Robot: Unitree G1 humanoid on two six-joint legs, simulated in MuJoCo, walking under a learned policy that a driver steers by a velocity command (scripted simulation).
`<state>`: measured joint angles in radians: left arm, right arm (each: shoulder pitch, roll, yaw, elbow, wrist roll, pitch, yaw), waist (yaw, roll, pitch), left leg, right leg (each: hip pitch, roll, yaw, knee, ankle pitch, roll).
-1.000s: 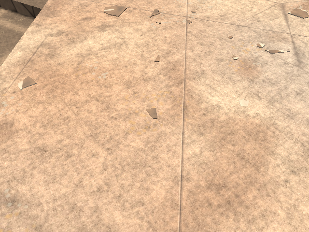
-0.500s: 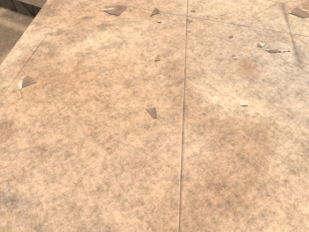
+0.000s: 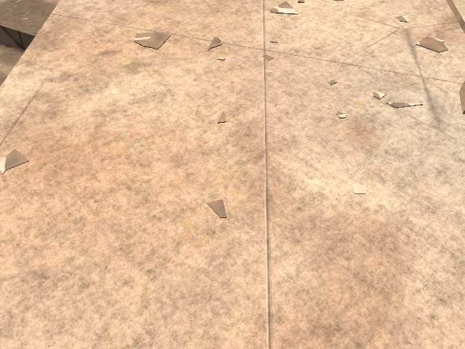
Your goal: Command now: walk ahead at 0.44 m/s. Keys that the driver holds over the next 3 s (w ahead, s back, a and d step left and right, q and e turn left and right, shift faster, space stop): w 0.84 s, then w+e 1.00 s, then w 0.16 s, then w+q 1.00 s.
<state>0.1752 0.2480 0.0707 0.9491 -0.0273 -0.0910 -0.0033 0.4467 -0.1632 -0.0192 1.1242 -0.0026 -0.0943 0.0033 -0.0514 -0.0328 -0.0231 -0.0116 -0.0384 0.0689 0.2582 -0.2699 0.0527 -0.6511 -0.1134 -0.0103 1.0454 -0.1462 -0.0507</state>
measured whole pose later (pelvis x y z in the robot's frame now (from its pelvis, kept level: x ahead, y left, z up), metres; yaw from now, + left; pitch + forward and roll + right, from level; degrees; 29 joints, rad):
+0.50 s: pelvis +0.29 -0.07 +0.00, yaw +0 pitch +1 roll -1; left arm 0.31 0.22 0.05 1.01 0.01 -0.11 -0.03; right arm 0.17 -0.26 -0.07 0.94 0.02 -0.09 -0.02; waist 0.04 0.04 0.01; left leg -0.65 0.14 -0.04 1.07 -0.19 0.04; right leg -0.16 0.08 -0.08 0.29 -0.15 -0.09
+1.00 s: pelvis +0.59 +0.00 +0.00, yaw -3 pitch +1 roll +1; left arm 0.25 0.26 0.07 0.97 -0.04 -0.08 0.01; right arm 0.23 -0.23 -0.06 0.96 -0.01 -0.11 0.03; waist -0.01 -0.04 0.02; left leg -0.24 -0.04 0.12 0.37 -0.15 0.07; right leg -0.53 -0.08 0.06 1.17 -0.29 -0.06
